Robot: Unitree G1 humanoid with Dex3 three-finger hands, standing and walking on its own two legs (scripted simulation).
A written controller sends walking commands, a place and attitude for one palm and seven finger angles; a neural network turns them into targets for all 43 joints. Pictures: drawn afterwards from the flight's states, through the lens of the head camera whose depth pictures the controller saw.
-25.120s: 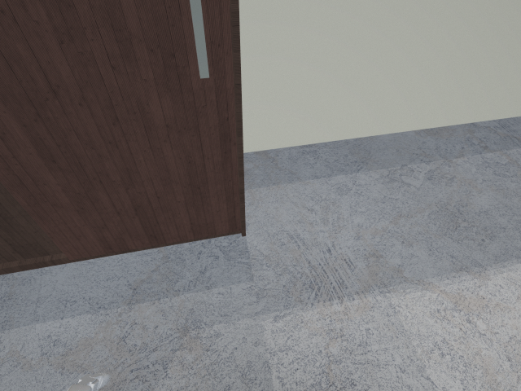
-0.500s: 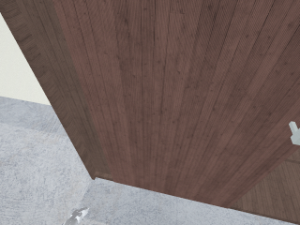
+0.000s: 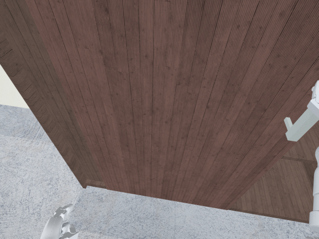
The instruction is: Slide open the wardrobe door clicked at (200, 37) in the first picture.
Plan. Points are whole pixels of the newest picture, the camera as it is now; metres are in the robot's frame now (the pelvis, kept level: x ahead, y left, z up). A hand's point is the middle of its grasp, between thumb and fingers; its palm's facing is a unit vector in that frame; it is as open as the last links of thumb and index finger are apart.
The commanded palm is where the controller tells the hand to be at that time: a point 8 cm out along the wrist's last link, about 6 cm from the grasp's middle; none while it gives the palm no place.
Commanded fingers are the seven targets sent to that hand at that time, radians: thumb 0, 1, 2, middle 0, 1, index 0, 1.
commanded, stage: stop walking and hold the door there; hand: right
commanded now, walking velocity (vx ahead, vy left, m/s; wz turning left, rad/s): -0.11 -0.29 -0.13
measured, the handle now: out of the picture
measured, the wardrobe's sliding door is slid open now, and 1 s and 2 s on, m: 0.56 0.56 0.56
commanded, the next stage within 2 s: loosen the grip on the handle in 1.14 s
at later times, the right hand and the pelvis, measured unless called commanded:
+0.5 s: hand (316, 102) +0.35 -0.29 +0.22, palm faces +0.40 +0.90 -0.15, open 6.1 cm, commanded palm +0.32 -0.31 +0.19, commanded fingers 0.00 -0.90 -0.90 0.45 1.40 0.45 1.40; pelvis -0.04 -0.05 +0.01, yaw +2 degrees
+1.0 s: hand (316, 102) +0.35 -0.29 +0.22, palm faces +0.45 +0.88 -0.17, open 6.1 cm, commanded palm +0.32 -0.31 +0.19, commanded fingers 0.00 -0.90 -0.90 0.45 1.40 0.45 1.40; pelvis -0.03 -0.02 +0.00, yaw +3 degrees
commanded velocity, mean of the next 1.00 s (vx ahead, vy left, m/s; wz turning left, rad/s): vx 0.03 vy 0.01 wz -0.01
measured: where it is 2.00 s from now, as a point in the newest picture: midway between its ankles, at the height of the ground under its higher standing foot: outside the picture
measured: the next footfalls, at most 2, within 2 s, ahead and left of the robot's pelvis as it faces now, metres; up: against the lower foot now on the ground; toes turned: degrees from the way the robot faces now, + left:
left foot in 0.46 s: -0.07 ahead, +0.06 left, +0.00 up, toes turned +4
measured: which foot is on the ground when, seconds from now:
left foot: down 0.00-0.06, up 0.08-0.44, down 0.46-1.00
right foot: down 0.00-1.00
